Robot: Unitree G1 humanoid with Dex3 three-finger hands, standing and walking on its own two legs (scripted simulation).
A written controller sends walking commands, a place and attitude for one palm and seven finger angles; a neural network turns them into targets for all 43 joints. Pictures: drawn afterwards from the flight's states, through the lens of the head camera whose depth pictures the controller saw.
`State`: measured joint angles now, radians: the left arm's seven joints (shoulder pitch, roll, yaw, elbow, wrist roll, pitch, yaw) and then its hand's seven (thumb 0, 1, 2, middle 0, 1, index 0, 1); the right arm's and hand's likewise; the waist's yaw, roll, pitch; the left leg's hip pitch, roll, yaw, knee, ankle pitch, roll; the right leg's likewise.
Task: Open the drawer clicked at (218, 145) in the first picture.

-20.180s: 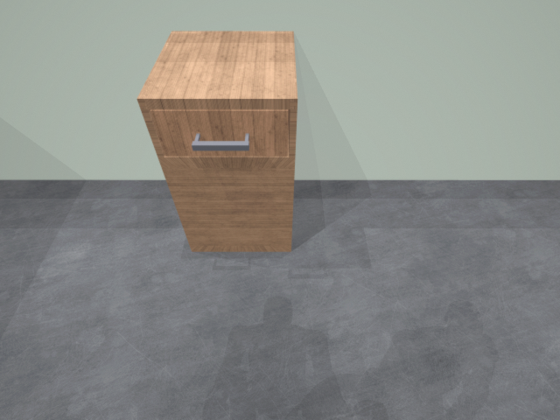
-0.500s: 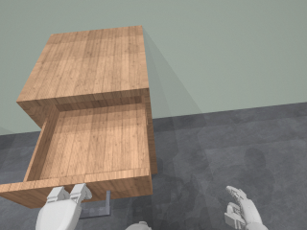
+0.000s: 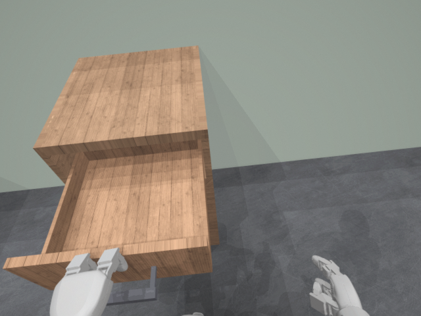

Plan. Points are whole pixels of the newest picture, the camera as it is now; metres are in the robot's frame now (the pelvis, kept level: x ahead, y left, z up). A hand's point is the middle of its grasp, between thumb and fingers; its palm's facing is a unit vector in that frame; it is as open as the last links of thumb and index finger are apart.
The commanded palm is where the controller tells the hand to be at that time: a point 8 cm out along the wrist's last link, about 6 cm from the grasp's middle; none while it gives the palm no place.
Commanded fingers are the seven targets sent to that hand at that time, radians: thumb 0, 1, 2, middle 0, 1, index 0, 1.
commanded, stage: lift the hand off the handle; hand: left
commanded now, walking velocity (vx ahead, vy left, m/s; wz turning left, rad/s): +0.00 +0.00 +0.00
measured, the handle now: (117, 286) +0.19 +0.23 -0.08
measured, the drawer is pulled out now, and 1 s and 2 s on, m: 0.28 0.28 0.28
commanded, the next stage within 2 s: draw the hand back to the body in 0.76 s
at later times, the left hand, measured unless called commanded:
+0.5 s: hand (94, 261) +0.19 +0.22 +0.05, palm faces +0.10 -0.12 -0.99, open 13.6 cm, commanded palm +0.15 +0.22 +0.10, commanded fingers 0.00 -0.50 0.30 -0.30 -1.20 -0.30 -1.20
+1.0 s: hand (89, 270) +0.18 +0.22 +0.06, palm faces +0.02 -0.19 -0.98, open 13.8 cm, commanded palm +0.15 +0.23 +0.13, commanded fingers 0.00 -0.50 0.30 -0.30 -1.20 -0.30 -1.20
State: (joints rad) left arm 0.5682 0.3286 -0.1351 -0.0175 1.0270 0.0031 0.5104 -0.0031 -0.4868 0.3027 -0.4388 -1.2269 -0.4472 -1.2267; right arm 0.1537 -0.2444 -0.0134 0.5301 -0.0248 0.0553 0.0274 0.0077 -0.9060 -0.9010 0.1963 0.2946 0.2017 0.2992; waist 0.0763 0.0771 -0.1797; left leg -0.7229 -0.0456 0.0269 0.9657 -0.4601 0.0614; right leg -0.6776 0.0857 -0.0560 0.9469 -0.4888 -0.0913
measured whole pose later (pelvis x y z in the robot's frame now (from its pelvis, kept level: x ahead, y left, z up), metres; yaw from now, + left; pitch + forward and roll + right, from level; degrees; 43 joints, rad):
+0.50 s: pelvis +0.01 +0.00 +0.02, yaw +0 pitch +9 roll +0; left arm 0.50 0.33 -0.10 -0.14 0.99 0.06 0.45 0.00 -0.49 0.30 -0.41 -1.24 -0.36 -1.22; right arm 0.14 -0.24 -0.01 0.54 0.00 0.06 0.04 0.01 -0.91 -0.90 0.20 0.29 0.20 0.30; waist 0.08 0.09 -0.17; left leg -0.57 -0.05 0.03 0.83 -0.42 0.06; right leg -0.53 0.09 -0.04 0.81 -0.44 -0.09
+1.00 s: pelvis +0.02 +0.01 +0.03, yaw -1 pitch +8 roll +0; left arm 0.60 0.33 -0.10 -0.25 0.97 0.04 0.35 0.00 -0.49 0.30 -0.32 -1.20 -0.32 -1.20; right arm 0.14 -0.25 -0.02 0.51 0.00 0.09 0.06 0.01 -0.91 -0.90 0.19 0.29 0.20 0.30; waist 0.12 0.09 -0.15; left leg -0.49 -0.05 0.04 0.76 -0.40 0.07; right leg -0.45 0.09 -0.02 0.74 -0.42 -0.08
